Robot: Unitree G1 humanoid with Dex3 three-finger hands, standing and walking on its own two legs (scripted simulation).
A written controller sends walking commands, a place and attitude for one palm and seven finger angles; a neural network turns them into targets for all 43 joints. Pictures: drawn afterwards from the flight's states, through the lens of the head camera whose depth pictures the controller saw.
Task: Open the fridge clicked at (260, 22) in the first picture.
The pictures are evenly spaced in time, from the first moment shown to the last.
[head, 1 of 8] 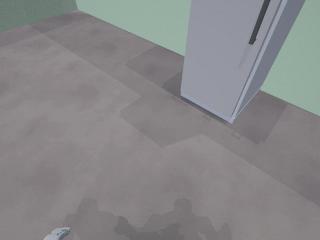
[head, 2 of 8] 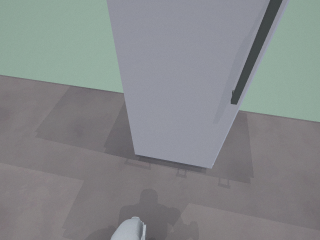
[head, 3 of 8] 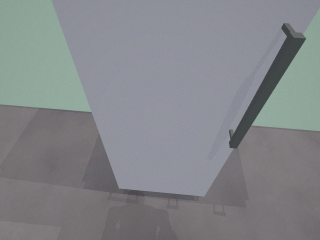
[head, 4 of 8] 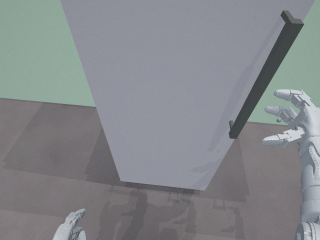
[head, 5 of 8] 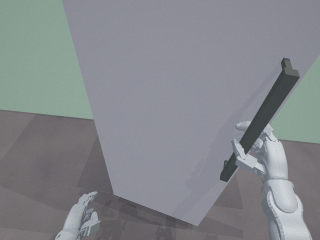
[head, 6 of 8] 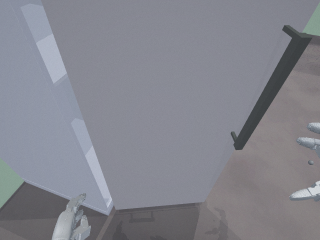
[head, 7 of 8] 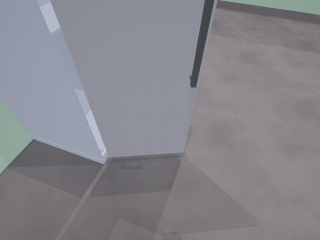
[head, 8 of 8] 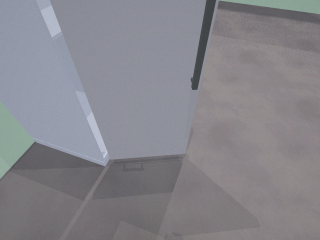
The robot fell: no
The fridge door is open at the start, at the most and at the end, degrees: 0 67 65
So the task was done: yes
